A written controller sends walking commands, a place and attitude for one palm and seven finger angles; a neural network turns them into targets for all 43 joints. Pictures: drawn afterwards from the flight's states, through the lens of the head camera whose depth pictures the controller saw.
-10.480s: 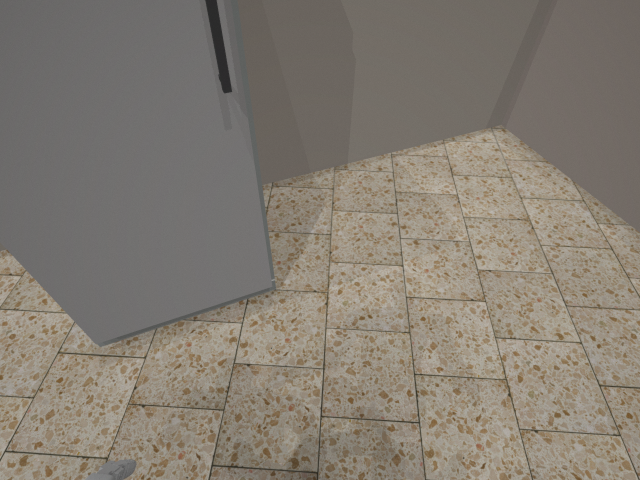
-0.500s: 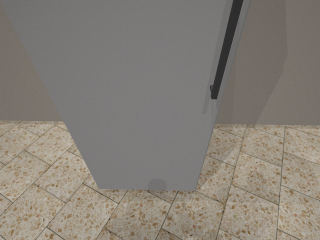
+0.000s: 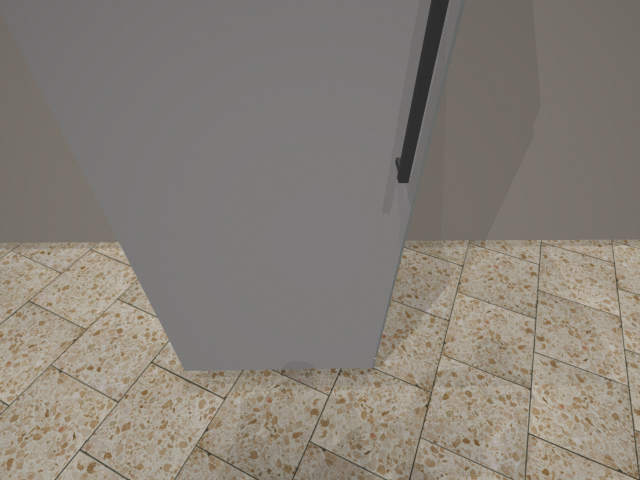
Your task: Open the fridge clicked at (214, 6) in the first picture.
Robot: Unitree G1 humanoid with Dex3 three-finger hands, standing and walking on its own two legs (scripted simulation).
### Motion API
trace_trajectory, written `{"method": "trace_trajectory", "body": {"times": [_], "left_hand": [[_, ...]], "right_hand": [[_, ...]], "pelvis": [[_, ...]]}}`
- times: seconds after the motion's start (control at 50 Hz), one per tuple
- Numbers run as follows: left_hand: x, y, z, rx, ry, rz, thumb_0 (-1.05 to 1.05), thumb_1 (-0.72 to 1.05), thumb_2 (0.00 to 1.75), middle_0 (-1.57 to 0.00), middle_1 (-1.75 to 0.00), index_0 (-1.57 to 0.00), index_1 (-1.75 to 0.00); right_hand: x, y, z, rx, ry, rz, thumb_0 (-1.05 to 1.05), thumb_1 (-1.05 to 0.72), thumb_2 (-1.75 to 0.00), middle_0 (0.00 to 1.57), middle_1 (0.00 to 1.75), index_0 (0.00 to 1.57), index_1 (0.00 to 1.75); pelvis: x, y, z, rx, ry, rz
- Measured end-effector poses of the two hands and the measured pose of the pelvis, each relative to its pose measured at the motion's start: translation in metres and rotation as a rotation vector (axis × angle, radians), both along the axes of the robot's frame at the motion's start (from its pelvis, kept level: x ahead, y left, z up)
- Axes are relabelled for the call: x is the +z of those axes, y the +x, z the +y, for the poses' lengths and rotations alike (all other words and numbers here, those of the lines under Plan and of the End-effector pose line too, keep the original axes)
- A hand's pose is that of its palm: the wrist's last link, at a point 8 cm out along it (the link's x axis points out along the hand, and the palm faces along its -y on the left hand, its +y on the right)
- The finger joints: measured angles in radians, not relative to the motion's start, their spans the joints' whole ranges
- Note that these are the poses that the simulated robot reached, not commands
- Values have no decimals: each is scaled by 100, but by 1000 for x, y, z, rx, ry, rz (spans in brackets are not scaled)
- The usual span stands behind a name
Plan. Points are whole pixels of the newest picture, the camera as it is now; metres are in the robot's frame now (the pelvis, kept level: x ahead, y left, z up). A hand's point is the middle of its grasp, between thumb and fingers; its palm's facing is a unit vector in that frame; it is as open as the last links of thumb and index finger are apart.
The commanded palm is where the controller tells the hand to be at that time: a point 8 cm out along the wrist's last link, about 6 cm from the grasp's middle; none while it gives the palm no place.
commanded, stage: come to a stop and stand still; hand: right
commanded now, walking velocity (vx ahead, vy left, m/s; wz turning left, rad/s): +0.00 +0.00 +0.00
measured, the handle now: (420, 73) +0.57 -0.10 +0.26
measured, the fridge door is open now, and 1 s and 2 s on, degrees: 0 0 0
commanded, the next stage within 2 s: look again from close up in 0.42 s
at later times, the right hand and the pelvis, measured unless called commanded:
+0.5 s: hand out of the picture -0.02 -0.15 -0.18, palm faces +0.06 +0.99 -0.15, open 7.3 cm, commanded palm none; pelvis -0.01 +0.00 +0.00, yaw -1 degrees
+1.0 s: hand out of the picture -0.03 -0.16 -0.18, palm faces +0.06 +0.98 -0.16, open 7.3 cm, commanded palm none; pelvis -0.01 +0.00 +0.00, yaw -1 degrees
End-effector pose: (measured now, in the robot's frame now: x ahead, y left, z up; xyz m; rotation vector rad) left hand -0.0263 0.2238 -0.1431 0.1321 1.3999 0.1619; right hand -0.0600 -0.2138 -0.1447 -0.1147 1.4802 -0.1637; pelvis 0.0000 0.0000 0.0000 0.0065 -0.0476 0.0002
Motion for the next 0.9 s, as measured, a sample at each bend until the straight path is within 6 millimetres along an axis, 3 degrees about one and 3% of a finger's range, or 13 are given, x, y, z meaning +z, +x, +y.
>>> {"method": "trace_trajectory", "body": {"times": [0.16, 0.4, 0.56, 0.9], "left_hand": [[-2, -19, -11, 18, -20, 32, 1, 91, 90, -20, -30, -20, -30], [-5, 0, -15, 8, -33, -42, 1, 91, 90, -20, -30, -20, -30], [-3, 11, -7, -3, -16, -69, 1, 91, 90, -20, -30, -20, -30], [1, 8, -4, -19, 7, -34, 1, 91, 90, -20, -30, -20, -30]], "right_hand": [[-5, 10, 11, 2, 27, -41, 0, -91, -90, 19, 30, 20, 30], [-6, 33, 14, 9, 25, -134, 0, -91, -90, 19, 30, 20, 30], [-6, 28, 10, 3, 16, -125, 0, -91, -90, 19, 30, 20, 30], [-6, 19, 1, -7, 15, -89, 0, -91, -90, 19, 30, 20, 30]], "pelvis": [[-1, -7, 0, -4, 0, -2], [-3, -13, 2, -9, -1, -3], [-3, -16, 3, -10, 3, 3], [-2, -13, -2, -19, 4, 5]]}}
